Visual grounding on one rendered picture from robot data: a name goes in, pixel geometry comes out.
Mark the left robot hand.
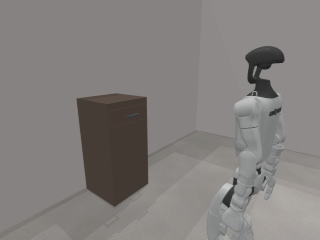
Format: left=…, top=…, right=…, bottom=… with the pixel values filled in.
left=219, top=207, right=245, bottom=240

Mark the cabinet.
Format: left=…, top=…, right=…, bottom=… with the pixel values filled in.
left=76, top=93, right=149, bottom=207

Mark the robot torso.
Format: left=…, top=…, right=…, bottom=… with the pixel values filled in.
left=232, top=91, right=282, bottom=197

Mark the robot right forearm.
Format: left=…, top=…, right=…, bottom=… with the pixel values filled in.
left=263, top=141, right=285, bottom=176

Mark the left robot thigh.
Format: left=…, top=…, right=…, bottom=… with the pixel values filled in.
left=206, top=183, right=238, bottom=240

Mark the drawer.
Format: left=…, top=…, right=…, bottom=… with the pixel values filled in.
left=109, top=104, right=146, bottom=128

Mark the robot left forearm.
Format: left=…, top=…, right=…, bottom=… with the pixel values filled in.
left=230, top=151, right=259, bottom=213

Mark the robot left upper arm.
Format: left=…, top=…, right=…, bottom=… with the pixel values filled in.
left=234, top=97, right=263, bottom=165

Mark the handle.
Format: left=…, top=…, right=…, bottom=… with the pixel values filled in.
left=124, top=113, right=140, bottom=119

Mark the right robot hand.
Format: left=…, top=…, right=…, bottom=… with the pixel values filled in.
left=256, top=173, right=276, bottom=201

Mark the robot right upper arm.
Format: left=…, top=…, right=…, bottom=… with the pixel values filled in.
left=273, top=93, right=287, bottom=145

